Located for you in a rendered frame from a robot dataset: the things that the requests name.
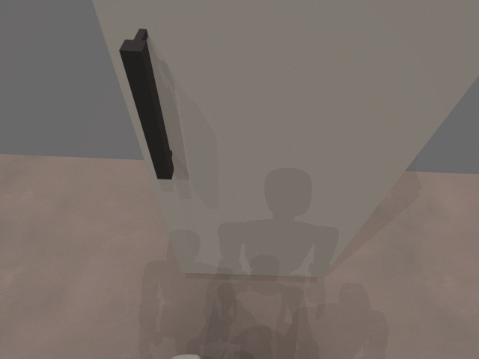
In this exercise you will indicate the fridge door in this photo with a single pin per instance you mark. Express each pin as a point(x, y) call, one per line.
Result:
point(289, 121)

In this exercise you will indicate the handle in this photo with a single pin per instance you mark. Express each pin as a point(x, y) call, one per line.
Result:
point(137, 64)

